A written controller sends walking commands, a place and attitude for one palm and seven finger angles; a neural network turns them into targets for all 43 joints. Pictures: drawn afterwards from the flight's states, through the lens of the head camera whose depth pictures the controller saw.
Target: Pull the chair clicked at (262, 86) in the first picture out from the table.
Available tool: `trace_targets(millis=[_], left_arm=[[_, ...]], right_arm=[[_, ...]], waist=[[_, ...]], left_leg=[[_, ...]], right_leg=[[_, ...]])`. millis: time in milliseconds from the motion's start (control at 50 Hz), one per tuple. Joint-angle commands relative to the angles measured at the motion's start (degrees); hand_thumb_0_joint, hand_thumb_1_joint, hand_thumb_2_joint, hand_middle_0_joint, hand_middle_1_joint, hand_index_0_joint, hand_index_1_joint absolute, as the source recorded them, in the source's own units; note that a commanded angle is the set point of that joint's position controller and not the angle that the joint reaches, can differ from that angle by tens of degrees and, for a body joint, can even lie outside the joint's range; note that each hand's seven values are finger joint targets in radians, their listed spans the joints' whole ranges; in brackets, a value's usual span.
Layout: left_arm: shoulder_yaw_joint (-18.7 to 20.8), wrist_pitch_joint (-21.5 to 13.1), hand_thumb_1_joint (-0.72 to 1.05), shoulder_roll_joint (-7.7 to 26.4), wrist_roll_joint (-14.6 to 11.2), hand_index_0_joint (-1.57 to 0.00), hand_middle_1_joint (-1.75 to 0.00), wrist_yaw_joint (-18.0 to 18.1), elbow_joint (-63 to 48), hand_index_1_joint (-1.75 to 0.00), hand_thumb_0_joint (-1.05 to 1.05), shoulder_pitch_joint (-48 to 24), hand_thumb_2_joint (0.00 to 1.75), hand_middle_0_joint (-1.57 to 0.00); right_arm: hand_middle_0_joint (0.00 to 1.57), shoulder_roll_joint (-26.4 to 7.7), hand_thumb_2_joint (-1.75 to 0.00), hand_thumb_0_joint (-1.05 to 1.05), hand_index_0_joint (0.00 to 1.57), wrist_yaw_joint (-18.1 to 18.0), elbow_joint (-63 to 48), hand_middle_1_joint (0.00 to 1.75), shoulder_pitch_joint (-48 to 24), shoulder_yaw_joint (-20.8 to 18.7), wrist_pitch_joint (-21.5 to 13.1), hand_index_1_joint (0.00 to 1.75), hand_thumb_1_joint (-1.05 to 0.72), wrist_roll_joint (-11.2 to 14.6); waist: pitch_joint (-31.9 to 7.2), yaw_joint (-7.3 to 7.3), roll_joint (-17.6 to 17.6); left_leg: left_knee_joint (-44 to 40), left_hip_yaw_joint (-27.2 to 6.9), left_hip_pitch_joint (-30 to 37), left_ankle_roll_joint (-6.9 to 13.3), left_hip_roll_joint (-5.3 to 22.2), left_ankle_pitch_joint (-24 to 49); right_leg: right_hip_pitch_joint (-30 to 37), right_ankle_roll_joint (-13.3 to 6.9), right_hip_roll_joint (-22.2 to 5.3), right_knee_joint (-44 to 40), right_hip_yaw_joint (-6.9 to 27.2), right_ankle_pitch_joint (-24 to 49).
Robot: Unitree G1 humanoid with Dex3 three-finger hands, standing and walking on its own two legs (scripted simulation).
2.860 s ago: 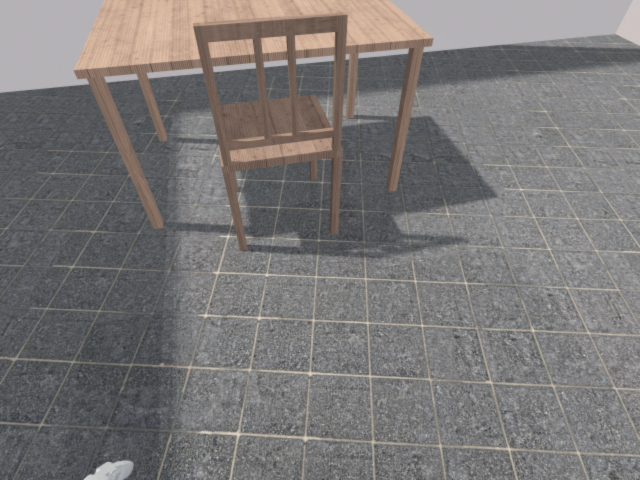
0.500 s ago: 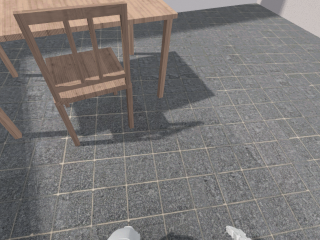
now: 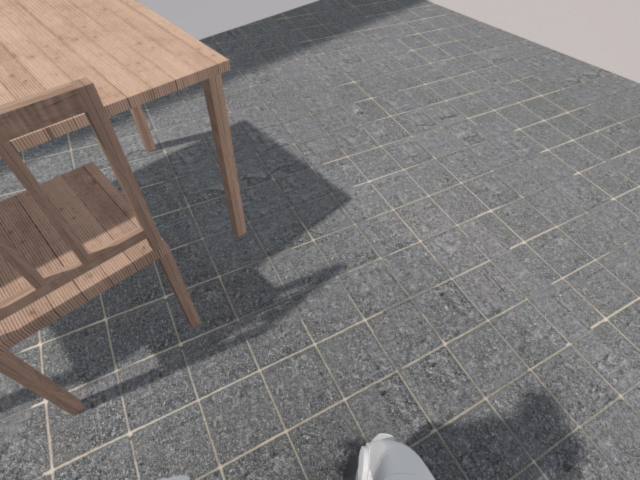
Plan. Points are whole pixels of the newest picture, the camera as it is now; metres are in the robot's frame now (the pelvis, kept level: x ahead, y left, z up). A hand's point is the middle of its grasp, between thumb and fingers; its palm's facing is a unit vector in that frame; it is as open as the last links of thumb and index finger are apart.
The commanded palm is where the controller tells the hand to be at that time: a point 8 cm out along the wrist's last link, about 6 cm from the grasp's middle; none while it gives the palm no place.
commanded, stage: walk to a spot facing it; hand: left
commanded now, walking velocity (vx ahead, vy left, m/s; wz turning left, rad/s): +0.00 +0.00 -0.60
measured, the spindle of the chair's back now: out of the picture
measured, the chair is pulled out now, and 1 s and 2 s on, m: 0.00 0.00 0.00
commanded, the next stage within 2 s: turn to face it in 0.06 s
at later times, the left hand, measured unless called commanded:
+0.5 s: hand (194, 414) +0.24 +0.19 -0.17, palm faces +0.05 -0.99 -0.17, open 7.3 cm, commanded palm none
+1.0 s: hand (162, 416) +0.23 +0.23 -0.15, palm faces +0.26 -0.92 -0.28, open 7.4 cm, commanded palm none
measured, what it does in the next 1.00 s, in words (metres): walks ahead: right foot, then left foot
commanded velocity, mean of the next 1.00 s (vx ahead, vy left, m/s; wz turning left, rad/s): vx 0.00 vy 0.00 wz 0.44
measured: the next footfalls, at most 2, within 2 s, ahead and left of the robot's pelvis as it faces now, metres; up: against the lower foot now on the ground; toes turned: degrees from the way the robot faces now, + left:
right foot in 0.10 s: +0.18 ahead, -0.09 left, +0.00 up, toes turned -12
left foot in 0.52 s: +0.23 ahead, +0.13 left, +0.00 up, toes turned +8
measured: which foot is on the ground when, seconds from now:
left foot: down 0.00-0.10, up 0.12-0.50, down 0.52-1.00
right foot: up 0.00-0.08, down 0.10-0.52, up 0.54-1.00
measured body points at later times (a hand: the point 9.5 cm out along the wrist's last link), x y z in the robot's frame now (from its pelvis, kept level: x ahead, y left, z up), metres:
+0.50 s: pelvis +0.15 +0.02 -0.01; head +0.15 +0.03 +0.44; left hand +0.24 +0.25 -0.16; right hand +0.22 -0.22 -0.15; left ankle +0.19 +0.13 -0.73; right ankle +0.14 -0.08 -0.73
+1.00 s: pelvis +0.17 +0.00 +0.00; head +0.22 +0.00 +0.45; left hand +0.22 +0.28 -0.13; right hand +0.26 -0.24 -0.15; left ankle +0.19 +0.12 -0.73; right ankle +0.18 -0.14 -0.71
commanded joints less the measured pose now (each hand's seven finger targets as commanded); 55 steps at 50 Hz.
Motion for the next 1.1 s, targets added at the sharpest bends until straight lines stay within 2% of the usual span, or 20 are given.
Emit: trace_targets(millis=[0,40,60,80,100,120,240,400,480,500,520,540,660,840,960,980,1000,1020,1040,1080], left_arm=[[0.49,-2.86,0.9,2.19,0.15,-0.2,-0.3,0.33,-5.12,-0.3,0.0,0.07,0.9,-0.2],[1.27,-3.81,0.9,4.78,0.44,-0.2,-0.3,0.7,-2.83,-0.3,0.0,9.54,0.9,-0.2],[2.21,-4.65,0.9,8.4,0.56,-0.2,-0.3,0.9,-0.89,-0.3,0.0,16.48,0.9,-0.2],[3.19,-5.4,0.9,14.57,-0.02,-0.2,-0.3,1.59,-0.52,-0.3,0.0,19.97,0.9,-0.2],[3.54,-4.83,0.9,17.17,-1.64,-0.2,-0.3,2.54,-0.64,-0.3,0.0,19.92,0.9,-0.2],[3.23,-4.05,0.9,15.29,-1.82,-0.2,-0.3,3.14,-1.72,-0.3,0.0,16.42,0.9,-0.2],[-0.2,-5.33,0.9,6.74,-0.25,-0.2,-0.3,4.52,-3.1,-0.3,0.0,2.59,0.9,-0.2],[0.21,-3.46,0.9,8.06,-0.18,-0.2,-0.3,3.76,-1.31,-0.3,0.0,6.17,0.9,-0.2],[1.07,-2.34,0.9,8.71,-0.77,-0.2,-0.3,4.0,-2.36,-0.3,0.0,6.96,0.9,-0.2],[0.93,-2.08,0.9,6.08,-1.23,-0.2,-0.3,3.84,-3.57,-0.3,0.0,8.12,0.9,-0.2],[0.17,-1.93,0.9,5.34,-1.12,-0.2,-0.3,3.92,-5.61,-0.3,0.0,6.42,0.9,-0.2],[0.46,-1.69,0.9,6.4,-0.69,-0.2,-0.3,4.19,-5.81,-0.3,0.0,4.07,0.9,-0.2],[1.48,-1.32,0.9,6.52,-0.76,-0.2,-0.3,3.22,-4.93,-0.3,0.0,3.56,0.9,-0.2],[1.39,-0.94,0.9,7.08,-1.06,-0.2,-0.3,3.5,-7.42,-0.3,0.0,-0.85,0.9,-0.2],[1.19,-1.47,0.9,8.24,-1.73,-0.2,-0.3,3.9,-7.14,-0.3,0.0,4.7,0.9,-0.2],[1.53,-1.78,0.9,9.13,-1.65,-0.2,-0.3,4.07,-6.69,-0.3,0.0,7.13,0.9,-0.2],[2.23,-2.32,0.9,12.98,-0.93,-0.2,-0.3,4.46,-6.68,-0.3,0.0,8.89,0.9,-0.2],[3.05,-2.57,0.9,18.99,0.07,-0.2,-0.3,4.74,-7.95,-0.3,0.0,7.72,0.9,-0.2],[2.32,-2.03,0.9,18.1,-0.58,-0.2,-0.3,4.88,-9.1,-0.3,0.0,4.99,0.9,-0.2],[1.44,-2.48,0.9,13.6,-0.72,-0.2,-0.3,4.67,-10.76,-0.3,0.0,-2.07,0.9,-0.2]], right_arm=[[0.2,-11.03,-0.9,0.0,0.2,-0.63,-2.74,0.3,2.47,-2.54,-0.1,0.3,-0.9,-0.14],[0.2,-13.1,-0.9,0.0,0.2,-0.27,-4.57,0.3,-0.15,-3.09,0.23,0.3,-0.9,0.37],[0.2,-12.81,-0.9,0.0,0.2,0.24,-5.74,0.3,-1.46,-3.13,0.43,0.3,-0.9,1.12],[0.2,-8.14,-0.9,0.0,0.2,0.35,-7.88,0.3,-0.13,-2.53,0.37,0.3,-0.9,2.08],[0.2,-7.93,-0.9,0.0,0.2,-0.24,-9.48,0.3,-4.62,-2.36,0.23,0.3,-0.9,1.92],[0.2,-7.89,-0.9,0.0,0.2,-0.66,-10.67,0.3,-7.79,-2.66,0.66,0.3,-0.9,1.58],[0.2,-3.18,-0.9,0.0,0.2,0.1,-4.9,0.3,0.3,-1.07,5.01,0.3,-0.9,-0.01],[0.2,-5.75,-0.9,0.0,0.2,1.37,-9.07,0.3,-13.48,-1.2,4.88,0.3,-0.9,0.26],[0.2,-9.13,-0.9,0.0,0.2,1.96,-9.56,0.3,-10.65,-2.41,4.71,0.3,-0.9,-0.18],[0.2,-13.87,-0.9,0.0,0.2,1.78,-9.98,0.3,-8.46,-3.34,4.36,0.3,-0.9,-0.65],[0.2,-17.0,-0.9,0.0,0.2,1.73,-10.16,0.3,-6.36,-3.81,4.44,0.3,-0.9,-0.46],[0.2,-16.51,-0.9,0.0,0.2,1.12,-9.59,0.3,-6.64,-3.77,4.52,0.3,-0.9,-0.63],[0.2,-14.66,-0.9,0.0,0.2,0.57,-12.51,0.3,-13.49,-3.68,3.92,0.3,-0.9,-0.13],[0.2,-16.7,-0.9,0.0,0.2,1.03,-12.16,0.3,-11.05,-5.2,5.02,0.3,-0.9,-0.3],[0.2,-17.79,-0.9,0.0,0.2,1.47,-13.99,0.3,-15.43,-5.93,5.99,0.3,-0.9,-0.17],[0.2,-17.2,-0.9,0.0,0.2,1.61,-14.62,0.3,-16.74,-5.91,6.16,0.3,-0.9,0.13],[0.2,-13.94,-0.9,0.0,0.2,1.91,-15.26,0.3,-16.21,-5.66,6.35,0.3,-0.9,0.69],[0.2,-10.31,-0.9,0.0,0.2,1.97,-16.74,0.3,-15.71,-5.09,6.36,0.3,-0.9,0.64],[0.2,-13.93,-0.9,0.0,0.2,1.98,-16.59,0.3,-17.31,-5.83,6.59,0.3,-0.9,-0.25],[0.2,-12.84,-0.9,0.0,0.2,2.74,-14.57,0.3,-15.41,-5.84,7.6,0.3,-0.9,-0.53]], waist=[[0.38,3.21,7.74],[-6.46,7.85,8.6],[-11.24,11.26,6.34],[-18.9,10.51,-6.22],[-21.55,10.36,-6.44],[-13.09,9.22,-0.2],[-6.64,-2.11,0.73],[-1.4,3.55,-9.58],[-3.23,1.94,1.83],[-4.21,1.45,15.04],[-4.33,0.94,21.0],[-4.78,0.35,14.89],[-7.68,2.43,6.03],[-8.17,0.12,9.43],[-9.58,2.91,10.35],[-9.86,4.34,8.81],[-10.14,5.28,-1.78],[-7.5,5.28,-18.33],[-5.13,4.76,-12.49],[-1.09,0.87,-11.26]], left_leg=[[9.08,-4.11,3.39,2.25,17.94,72.92],[24.15,-3.02,-0.92,0.72,16.65,73.18],[39.56,-3.17,-11.6,-1.31,15.48,58.34],[58.77,-5.53,-32.85,-5.17,4.91,-2.51],[68.53,-14.38,-38.71,-5.43,2.4,-13.04],[68.35,-19.39,-40.34,-4.55,5.0,-8.02],[49.08,-21.12,-26.75,-5.18,6.75,3.43],[26.69,-17.46,-27.18,-5.1,4.15,3.54],[10.07,-20.05,-16.41,-3.36,5.6,19.47],[4.7,-35.61,-12.72,2.32,15.98,35.05],[0.15,-45.09,-12.47,8.97,24.19,47.87],[-1.31,-45.42,-13.91,10.62,23.1,41.38],[-1.19,-34.58,-13.6,6.46,12.84,29.42],[-0.52,-41.41,-11.33,7.96,11.83,26.93],[3.4,-44.08,-19.21,5.59,8.06,26.66],[5.65,-42.81,-23.95,3.36,5.95,21.69],[14.14,-38.04,-33.85,-0.57,1.01,9.51],[30.17,-26.0,-44.1,-5.5,-7.22,-7.53],[41.0,-27.96,-40.4,-4.38,-3.64,-8.7],[49.25,-27.18,-39.53,-4.91,-1.8,-1.19]], right_leg=[[2.61,-2.75,5.17,-6.24,-4.42,-5.31],[17.11,-3.74,7.11,-11.65,-4.93,-2.88],[32.65,-6.28,2.16,-17.17,0.39,7.26],[51.11,-14.88,-16.51,-16.46,28.78,39.1],[51.79,-20.63,-21.99,-19.0,36.23,54.39],[44.12,-19.81,-20.74,-20.12,28.55,53.94],[13.45,-9.43,-10.23,-27.46,8.68,28.7],[19.52,-7.32,-11.94,-26.68,6.38,13.09],[17.0,-1.54,-10.38,-12.34,0.92,5.5],[9.52,2.75,-3.97,-2.02,-2.41,-9.14],[5.14,4.72,-0.36,10.77,-0.11,-30.04],[4.2,4.22,-0.97,17.06,5.19,-28.4],[3.39,5.48,-1.43,18.83,7.92,-13.62],[5.28,6.62,0.31,5.97,8.31,-16.83],[20.51,5.07,3.5,-13.47,7.54,-11.29],[27.16,4.68,2.55,-21.72,7.44,-5.78],[35.81,2.2,-6.6,-30.89,15.63,-8.27],[35.4,-4.15,-23.23,-34.96,32.35,-7.73],[23.59,-6.46,-25.48,-34.4,29.35,-7.17],[18.34,-4.05,-17.19,-33.54,19.56,-5.98]])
